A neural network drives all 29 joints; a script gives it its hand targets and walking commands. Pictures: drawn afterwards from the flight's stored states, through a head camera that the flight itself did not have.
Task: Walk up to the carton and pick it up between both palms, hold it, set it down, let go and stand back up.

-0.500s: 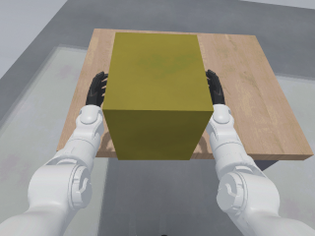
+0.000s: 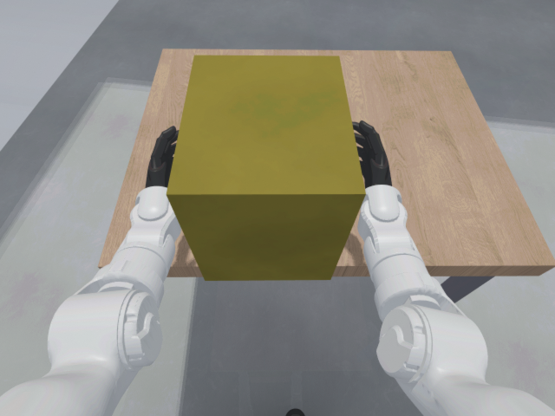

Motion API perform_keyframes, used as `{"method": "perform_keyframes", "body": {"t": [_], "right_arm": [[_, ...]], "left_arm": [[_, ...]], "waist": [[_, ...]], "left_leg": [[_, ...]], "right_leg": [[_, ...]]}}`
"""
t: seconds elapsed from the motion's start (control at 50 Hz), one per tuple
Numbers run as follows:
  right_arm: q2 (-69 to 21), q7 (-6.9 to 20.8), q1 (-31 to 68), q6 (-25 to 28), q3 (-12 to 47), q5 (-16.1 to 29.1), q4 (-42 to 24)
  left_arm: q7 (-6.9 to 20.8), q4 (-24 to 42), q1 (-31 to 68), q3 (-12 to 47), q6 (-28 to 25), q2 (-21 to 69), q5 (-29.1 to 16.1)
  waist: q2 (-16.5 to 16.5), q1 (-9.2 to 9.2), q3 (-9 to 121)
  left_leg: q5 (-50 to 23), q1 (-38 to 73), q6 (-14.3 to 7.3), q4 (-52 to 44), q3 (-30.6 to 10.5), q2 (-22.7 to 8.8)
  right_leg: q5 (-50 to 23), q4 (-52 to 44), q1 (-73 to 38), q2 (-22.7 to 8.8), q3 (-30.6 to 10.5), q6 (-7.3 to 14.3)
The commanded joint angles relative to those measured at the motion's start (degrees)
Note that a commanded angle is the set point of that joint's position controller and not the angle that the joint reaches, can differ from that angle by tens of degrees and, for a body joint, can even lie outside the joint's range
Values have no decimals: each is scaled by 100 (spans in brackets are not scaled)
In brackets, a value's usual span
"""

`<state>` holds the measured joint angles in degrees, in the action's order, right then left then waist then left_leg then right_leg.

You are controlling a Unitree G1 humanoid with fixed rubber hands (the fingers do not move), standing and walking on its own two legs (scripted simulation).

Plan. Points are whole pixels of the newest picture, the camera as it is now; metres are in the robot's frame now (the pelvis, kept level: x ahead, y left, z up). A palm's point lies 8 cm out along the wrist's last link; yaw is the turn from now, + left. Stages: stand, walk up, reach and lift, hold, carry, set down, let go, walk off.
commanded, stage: reach and lift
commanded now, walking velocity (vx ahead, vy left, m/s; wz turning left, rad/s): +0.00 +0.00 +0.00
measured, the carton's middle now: (267, 175) +0.48 +0.00 +0.03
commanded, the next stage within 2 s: none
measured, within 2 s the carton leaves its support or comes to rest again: leaves its support in 1.08 s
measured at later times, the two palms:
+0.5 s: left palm (161, 187) +0.43 +0.16 +0.07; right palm (376, 188) +0.42 -0.15 +0.08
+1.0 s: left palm (168, 199) +0.41 +0.14 +0.07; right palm (386, 203) +0.40 -0.16 +0.07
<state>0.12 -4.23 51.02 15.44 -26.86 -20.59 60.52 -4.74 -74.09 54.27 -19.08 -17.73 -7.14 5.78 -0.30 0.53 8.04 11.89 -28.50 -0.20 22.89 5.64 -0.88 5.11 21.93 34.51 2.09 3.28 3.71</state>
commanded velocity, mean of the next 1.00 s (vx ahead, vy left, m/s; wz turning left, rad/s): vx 0.00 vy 0.00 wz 0.00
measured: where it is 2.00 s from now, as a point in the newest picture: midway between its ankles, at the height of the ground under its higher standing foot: outside the picture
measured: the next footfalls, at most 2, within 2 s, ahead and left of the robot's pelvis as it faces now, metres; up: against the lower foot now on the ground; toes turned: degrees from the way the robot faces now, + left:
none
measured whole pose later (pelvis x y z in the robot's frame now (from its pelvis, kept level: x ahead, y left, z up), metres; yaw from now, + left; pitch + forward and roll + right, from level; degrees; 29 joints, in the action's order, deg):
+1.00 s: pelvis -0.01 +0.00 +0.00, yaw +0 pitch +17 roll +1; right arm -0.6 -7.1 42.9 23.6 -26.3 -19.2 60.6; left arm -5.7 -73.7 49.9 -19.1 -19.8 -3.7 7.6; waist 0.1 0.5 11.1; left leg 11.0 -28.5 -0.2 22.9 5.6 -0.8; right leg 3.8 21.1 34.1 2.0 3.3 3.9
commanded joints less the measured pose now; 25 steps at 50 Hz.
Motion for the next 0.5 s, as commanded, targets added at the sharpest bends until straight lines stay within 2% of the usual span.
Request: {"method": "perform_keyframes", "body": {"t": [0.0,0.14,0.26,0.34,0.36,0.48], "right_arm": [[-3614,754,2222,246,995,-788,-126],[-3699,683,2408,757,1165,-874,68],[-3680,632,2446,1277,1426,-899,313],[-3550,636,2472,1561,1527,-939,477],[-3511,643,2500,1559,1541,-970,585],[-3296,706,2413,1668,1667,-925,795]], "left_arm": [[852,776,2905,321,-320,3094,989],[833,767,3009,374,-678,3342,1075],[794,660,2965,444,-969,3518,1174],[735,675,2929,575,-1088,3614,1173],[736,584,2915,455,-1092,3553,1243],[665,567,2851,613,-1056,3689,1207]], "waist": [[119,295,3518],[183,247,3939],[78,159,4168],[31,155,4355],[97,92,4161],[11,91,4011]], "left_leg": [[-726,-626,43,-679,9,168],[-998,-686,103,-565,10,141],[-1315,-629,185,-480,43,86],[-1508,-511,261,-382,47,29],[-1391,-575,233,-402,57,23],[-1343,-301,238,-395,63,-51]], "right_leg": [[-3099,518,-5611,-643,-220,-630],[-3641,592,-5610,-638,-192,-661],[-3993,618,-5433,-604,-168,-634],[-3853,555,-5117,-532,-119,-581],[-3686,511,-5066,-541,-135,-573],[-3000,336,-4577,-434,-88,-463]]}}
